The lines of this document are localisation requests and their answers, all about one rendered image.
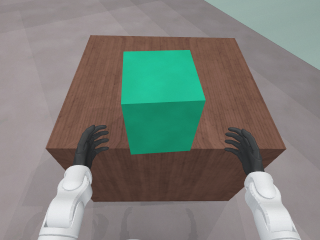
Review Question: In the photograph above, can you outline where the left robot forearm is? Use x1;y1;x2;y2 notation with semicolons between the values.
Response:
37;165;93;240

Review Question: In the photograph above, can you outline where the left robot hand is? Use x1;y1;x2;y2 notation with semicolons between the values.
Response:
72;124;109;169

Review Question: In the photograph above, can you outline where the right robot hand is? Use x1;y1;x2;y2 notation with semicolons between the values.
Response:
224;127;265;176

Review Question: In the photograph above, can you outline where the right robot forearm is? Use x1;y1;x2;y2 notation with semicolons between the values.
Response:
244;171;301;240

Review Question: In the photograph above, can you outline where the carton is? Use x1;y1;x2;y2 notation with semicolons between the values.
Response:
121;50;206;155

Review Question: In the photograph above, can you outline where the pedestal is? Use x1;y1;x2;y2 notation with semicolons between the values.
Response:
45;35;287;202

